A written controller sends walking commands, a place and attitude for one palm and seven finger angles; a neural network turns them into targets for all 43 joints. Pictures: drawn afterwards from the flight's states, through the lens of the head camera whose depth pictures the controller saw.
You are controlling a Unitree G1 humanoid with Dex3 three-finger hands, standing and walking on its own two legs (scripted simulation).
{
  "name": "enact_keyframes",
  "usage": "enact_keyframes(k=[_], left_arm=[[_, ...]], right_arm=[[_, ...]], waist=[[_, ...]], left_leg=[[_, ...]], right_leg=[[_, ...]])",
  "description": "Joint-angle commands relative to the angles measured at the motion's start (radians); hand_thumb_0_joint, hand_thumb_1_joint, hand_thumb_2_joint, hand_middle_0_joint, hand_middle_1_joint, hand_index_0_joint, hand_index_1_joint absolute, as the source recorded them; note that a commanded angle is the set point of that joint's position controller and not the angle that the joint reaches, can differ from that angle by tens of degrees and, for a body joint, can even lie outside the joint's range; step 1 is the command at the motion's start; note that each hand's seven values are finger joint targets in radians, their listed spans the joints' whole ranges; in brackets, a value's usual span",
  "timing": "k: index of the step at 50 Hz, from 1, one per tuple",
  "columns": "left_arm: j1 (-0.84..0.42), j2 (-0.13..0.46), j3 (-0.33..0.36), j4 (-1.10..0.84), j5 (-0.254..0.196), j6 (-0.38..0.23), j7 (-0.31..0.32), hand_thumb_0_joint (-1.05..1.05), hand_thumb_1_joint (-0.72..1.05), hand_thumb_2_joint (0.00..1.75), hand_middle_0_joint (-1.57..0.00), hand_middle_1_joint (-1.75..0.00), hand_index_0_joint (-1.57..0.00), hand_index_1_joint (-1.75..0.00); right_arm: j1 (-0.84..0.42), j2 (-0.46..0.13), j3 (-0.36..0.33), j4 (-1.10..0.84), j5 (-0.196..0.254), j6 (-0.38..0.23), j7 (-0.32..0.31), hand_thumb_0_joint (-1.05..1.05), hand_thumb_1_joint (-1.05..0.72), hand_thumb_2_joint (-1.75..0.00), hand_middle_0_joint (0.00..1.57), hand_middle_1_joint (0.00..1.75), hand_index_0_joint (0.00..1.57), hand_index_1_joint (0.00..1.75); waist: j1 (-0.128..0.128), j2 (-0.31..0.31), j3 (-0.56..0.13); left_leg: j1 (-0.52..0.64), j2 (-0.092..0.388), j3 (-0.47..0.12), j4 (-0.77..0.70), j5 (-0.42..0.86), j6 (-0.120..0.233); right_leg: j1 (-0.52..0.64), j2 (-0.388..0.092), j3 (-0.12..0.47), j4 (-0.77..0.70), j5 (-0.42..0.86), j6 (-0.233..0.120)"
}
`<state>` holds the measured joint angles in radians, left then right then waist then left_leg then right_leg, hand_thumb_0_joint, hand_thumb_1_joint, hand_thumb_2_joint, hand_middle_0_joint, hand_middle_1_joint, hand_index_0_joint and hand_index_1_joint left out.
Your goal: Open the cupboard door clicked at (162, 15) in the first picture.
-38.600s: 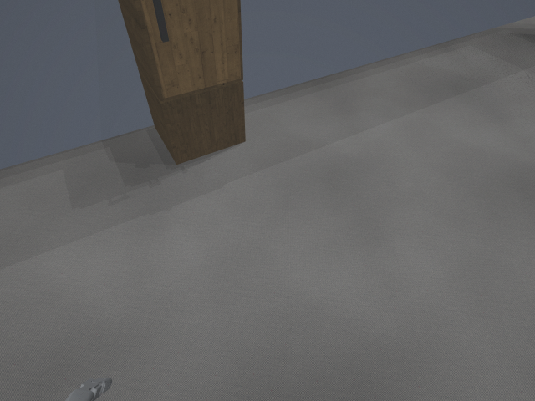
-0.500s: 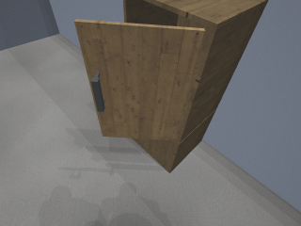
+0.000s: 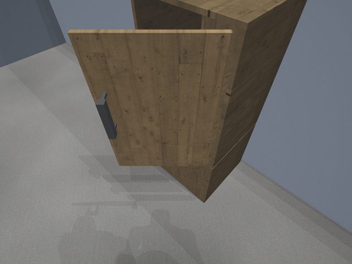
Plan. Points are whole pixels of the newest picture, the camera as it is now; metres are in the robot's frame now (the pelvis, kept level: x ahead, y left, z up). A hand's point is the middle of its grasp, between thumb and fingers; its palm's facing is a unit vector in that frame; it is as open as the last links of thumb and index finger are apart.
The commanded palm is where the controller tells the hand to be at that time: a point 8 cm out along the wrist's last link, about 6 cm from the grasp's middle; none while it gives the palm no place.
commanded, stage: come to a stop and stand still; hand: left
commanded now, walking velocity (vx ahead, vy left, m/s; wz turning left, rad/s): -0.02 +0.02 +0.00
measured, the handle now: (108, 116) +0.53 +0.24 +0.00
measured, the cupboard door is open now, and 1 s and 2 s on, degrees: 43 43 43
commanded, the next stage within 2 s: look again from close up in 1.44 s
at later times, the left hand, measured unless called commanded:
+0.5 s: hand out of the picture -0.05 +0.17 -0.17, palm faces +0.05 -0.98 -0.22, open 7.3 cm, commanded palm none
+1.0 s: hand out of the picture -0.14 +0.13 -0.19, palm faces +0.12 -0.98 -0.18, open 7.4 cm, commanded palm none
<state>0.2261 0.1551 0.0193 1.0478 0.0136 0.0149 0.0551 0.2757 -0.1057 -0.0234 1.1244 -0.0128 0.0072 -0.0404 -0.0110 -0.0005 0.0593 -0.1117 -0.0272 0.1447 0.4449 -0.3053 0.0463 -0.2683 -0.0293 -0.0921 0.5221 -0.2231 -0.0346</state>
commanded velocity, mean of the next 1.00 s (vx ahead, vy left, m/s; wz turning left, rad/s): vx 0.00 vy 0.00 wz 0.00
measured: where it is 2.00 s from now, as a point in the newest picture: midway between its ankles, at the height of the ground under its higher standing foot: outside the picture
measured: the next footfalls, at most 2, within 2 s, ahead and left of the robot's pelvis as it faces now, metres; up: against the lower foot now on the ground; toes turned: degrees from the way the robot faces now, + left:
left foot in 1.10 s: -0.13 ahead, +0.07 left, +0.00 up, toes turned +5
right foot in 1.34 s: -0.13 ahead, -0.14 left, +0.00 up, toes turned +1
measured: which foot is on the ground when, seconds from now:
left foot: down 0.00-0.88, up 0.90-1.00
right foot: down 0.00-1.00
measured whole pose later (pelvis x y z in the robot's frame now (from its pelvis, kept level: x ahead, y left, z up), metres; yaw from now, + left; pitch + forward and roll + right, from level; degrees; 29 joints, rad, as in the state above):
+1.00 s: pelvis -0.13 -0.03 -0.01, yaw +4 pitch -3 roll +3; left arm 0.34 0.11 0.04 1.06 0.03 0.06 0.04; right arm 0.30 -0.13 -0.04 1.03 -0.03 0.04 0.00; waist -0.02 -0.04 0.01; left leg -0.37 -0.05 0.08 1.02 -0.40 0.03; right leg -0.43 0.00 -0.05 0.50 -0.07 -0.08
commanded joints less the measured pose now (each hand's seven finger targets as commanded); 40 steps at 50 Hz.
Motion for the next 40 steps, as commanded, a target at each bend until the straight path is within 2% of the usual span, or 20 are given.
enact_keyframes(k=[1,3,4,5,6,7,8,9,11,13,14,16,20,23,25,26,32,33,38,40], left_arm=[[0.072,0.080,0.018,-0.036,0.005,-0.001,0.004,0.00,0.90,0.90,-0.20,-0.30,-0.20,-0.30],[0.059,0.086,0.016,-0.037,0.006,-0.003,0.000,0.00,0.90,0.90,-0.20,-0.30,-0.20,-0.30],[0.132,0.120,0.011,-0.015,0.003,-0.017,0.030,0.00,0.90,0.90,-0.20,-0.30,-0.20,-0.30],[0.129,0.148,0.012,-0.030,0.004,-0.032,0.026,0.00,0.90,0.90,-0.20,-0.30,-0.20,-0.30],[0.102,0.141,0.010,-0.039,-0.001,-0.040,0.017,0.00,0.90,0.90,-0.20,-0.30,-0.20,-0.30],[0.086,0.133,0.001,-0.049,-0.005,-0.039,0.012,0.00,0.90,0.90,-0.20,-0.30,-0.20,-0.30],[0.062,0.128,-0.004,-0.058,-0.003,-0.037,0.006,0.00,0.90,0.90,-0.20,-0.30,-0.20,-0.30],[0.041,0.126,-0.004,-0.066,0.000,-0.032,0.000,0.00,0.90,0.90,-0.20,-0.30,-0.20,-0.30],[0.026,0.123,-0.008,-0.072,0.005,-0.025,-0.007,0.00,0.90,0.90,-0.20,-0.30,-0.20,-0.30],[0.039,0.131,-0.004,-0.070,0.008,-0.023,-0.012,0.00,0.90,0.90,-0.20,-0.30,-0.20,-0.30],[0.049,0.132,-0.001,-0.071,0.009,-0.022,-0.013,0.00,0.90,0.90,-0.20,-0.30,-0.20,-0.30],[0.068,0.120,0.000,-0.071,0.010,-0.019,-0.014,0.00,0.90,0.90,-0.20,-0.30,-0.20,-0.30],[0.089,0.117,0.006,-0.070,0.007,-0.024,-0.015,0.00,0.90,0.90,-0.20,-0.30,-0.20,-0.30],[0.084,0.119,0.012,-0.072,0.003,-0.027,-0.018,0.00,0.90,0.90,-0.20,-0.30,-0.20,-0.30],[0.085,0.115,0.016,-0.070,0.004,-0.025,-0.019,0.00,0.90,0.90,-0.20,-0.30,-0.20,-0.30],[0.087,0.110,0.017,-0.067,0.004,-0.025,-0.020,0.00,0.90,0.90,-0.20,-0.30,-0.20,-0.30],[0.135,0.072,0.018,-0.038,0.006,-0.019,-0.027,0.00,0.90,0.90,-0.20,-0.30,-0.20,-0.30],[0.148,0.066,0.019,-0.032,0.007,-0.018,-0.028,0.00,0.90,0.90,-0.20,-0.30,-0.20,-0.30],[0.216,0.031,0.021,-0.015,0.012,-0.004,-0.032,0.00,0.90,0.90,-0.20,-0.30,-0.20,-0.30],[0.249,0.028,0.025,-0.011,0.016,0.001,-0.032,0.00,0.90,0.90,-0.20,-0.30,-0.20,-0.30]], right_arm=[[0.079,-0.098,-0.028,-0.032,-0.001,-0.004,-0.005,0.00,-0.90,-0.90,0.20,0.30,0.20,0.30],[0.072,-0.095,-0.025,-0.036,-0.001,0.000,-0.001,0.00,-0.90,-0.90,0.20,0.30,0.20,0.30],[-0.009,-0.163,-0.019,-0.123,0.016,-0.018,0.007,0.00,-0.90,-0.90,0.20,0.30,0.20,0.30],[-0.006,-0.141,-0.010,-0.156,0.011,-0.023,0.010,0.00,-0.90,-0.90,0.20,0.30,0.20,0.30],[0.079,-0.097,-0.011,-0.126,0.010,-0.026,0.012,0.00,-0.90,-0.90,0.20,0.30,0.20,0.30],[0.082,-0.104,-0.008,-0.125,0.007,-0.021,0.011,0.00,-0.90,-0.90,0.20,0.30,0.20,0.30],[0.077,-0.118,-0.007,-0.132,0.004,-0.016,0.012,0.00,-0.90,-0.90,0.20,0.30,0.20,0.30],[0.062,-0.124,-0.008,-0.141,0.002,-0.013,0.015,0.00,-0.90,-0.90,0.20,0.30,0.20,0.30],[0.037,-0.145,-0.007,-0.161,-0.005,-0.011,0.020,0.00,-0.90,-0.90,0.20,0.30,0.20,0.30],[0.040,-0.177,-0.013,-0.171,-0.010,-0.007,0.027,0.00,-0.90,-0.90,0.20,0.30,0.20,0.30],[0.052,-0.190,-0.014,-0.171,-0.013,-0.006,0.028,0.00,-0.90,-0.90,0.20,0.30,0.20,0.30],[0.072,-0.177,-0.011,-0.169,-0.016,-0.003,0.030,0.00,-0.90,-0.90,0.20,0.30,0.20,0.30],[0.108,-0.158,-0.005,-0.155,-0.018,-0.001,0.029,0.00,-0.90,-0.90,0.20,0.30,0.20,0.30],[0.135,-0.152,-0.003,-0.138,-0.018,-0.003,0.029,0.00,-0.90,-0.90,0.20,0.30,0.20,0.30],[0.146,-0.141,-0.003,-0.126,-0.019,-0.002,0.028,0.00,-0.90,-0.90,0.20,0.30,0.20,0.30],[0.153,-0.146,-0.003,-0.123,-0.020,-0.004,0.028,0.00,-0.90,-0.90,0.20,0.30,0.20,0.30],[0.124,-0.148,-0.006,-0.105,-0.019,-0.005,0.023,0.00,-0.90,-0.90,0.20,0.30,0.20,0.30],[0.117,-0.151,-0.007,-0.104,-0.018,-0.005,0.021,0.00,-0.90,-0.90,0.20,0.30,0.20,0.30],[0.036,-0.160,-0.015,-0.113,-0.012,0.002,0.019,0.00,-0.90,-0.90,0.20,0.30,0.20,0.30],[0.011,-0.160,-0.019,-0.121,-0.012,0.009,0.020,0.00,-0.90,-0.90,0.20,0.30,0.20,0.30]], waist=[[0.008,-0.006,-0.033],[0.004,-0.030,-0.020],[0.021,-0.018,-0.035],[0.010,0.037,-0.063],[-0.019,0.057,-0.164],[-0.014,0.044,-0.180],[-0.018,0.021,-0.167],[-0.015,0.043,-0.108],[-0.003,0.018,0.022],[0.001,-0.039,0.092],[-0.003,-0.047,0.097],[-0.002,-0.029,0.090],[-0.011,-0.056,0.048],[-0.020,-0.031,0.020],[-0.019,-0.037,0.020],[-0.021,-0.017,0.008],[0.012,0.021,0.029],[0.018,0.029,0.016],[0.058,0.079,0.040],[0.070,0.038,0.046]], left_leg=[[-0.060,0.171,-0.137,-0.056,0.284,-0.015],[-0.082,0.152,-0.134,-0.066,0.132,-0.018],[-0.109,0.185,-0.111,0.051,0.300,-0.029],[-0.129,0.131,-0.094,0.086,0.350,-0.043],[-0.076,0.113,-0.114,0.019,0.230,-0.048],[-0.065,0.125,-0.122,0.002,0.155,-0.036],[-0.068,0.127,-0.134,-0.012,0.089,-0.027],[-0.096,0.128,-0.149,-0.044,0.026,-0.020],[-0.174,0.142,-0.192,-0.100,-0.056,0.001],[-0.241,0.128,-0.195,-0.127,-0.170,0.008],[-0.246,0.122,-0.194,-0.129,-0.194,0.011],[-0.252,0.119,-0.193,-0.141,-0.219,0.014],[-0.209,0.091,-0.170,-0.095,-0.172,0.011],[-0.183,0.079,-0.165,-0.073,-0.158,0.007],[-0.194,0.082,-0.170,-0.079,-0.172,0.007],[-0.201,0.084,-0.177,-0.089,-0.180,0.007],[-0.332,0.112,-0.221,-0.154,-0.290,0.013],[-0.349,0.119,-0.226,-0.164,-0.300,0.015],[-0.504,0.157,-0.250,-0.202,-0.389,0.032],[-0.534,0.142,-0.238,-0.171,-0.400,0.030]], right_leg=[[0.060,-0.119,0.139,-0.048,0.284,-0.017],[0.042,-0.130,0.168,-0.092,0.201,-0.025],[0.061,-0.151,0.142,-0.003,0.506,-0.004],[0.114,-0.181,0.156,0.010,0.695,-0.029],[0.144,-0.193,0.184,0.043,0.627,-0.062],[0.133,-0.178,0.172,0.009,0.462,-0.059],[0.105,-0.159,0.167,-0.030,0.275,-0.055],[0.056,-0.143,0.172,-0.071,0.092,-0.051],[-0.014,-0.101,0.161,-0.119,-0.116,-0.036],[-0.053,-0.086,0.175,-0.152,-0.237,-0.031],[-0.067,-0.085,0.179,-0.161,-0.270,-0.031],[-0.066,-0.077,0.172,-0.164,-0.277,-0.023],[-0.079,-0.094,0.207,-0.211,-0.313,-0.031],[-0.093,-0.101,0.222,-0.229,-0.324,-0.032],[-0.088,-0.093,0.209,-0.230,-0.323,-0.029],[-0.076,-0.090,0.205,-0.214,-0.309,-0.027],[0.010,-0.043,0.162,-0.125,-0.245,-0.008],[0.038,-0.033,0.155,-0.098,-0.219,-0.004],[0.138,-0.001,0.120,0.075,-0.142,0.003],[0.131,0.001,0.138,0.088,-0.184,-0.001]])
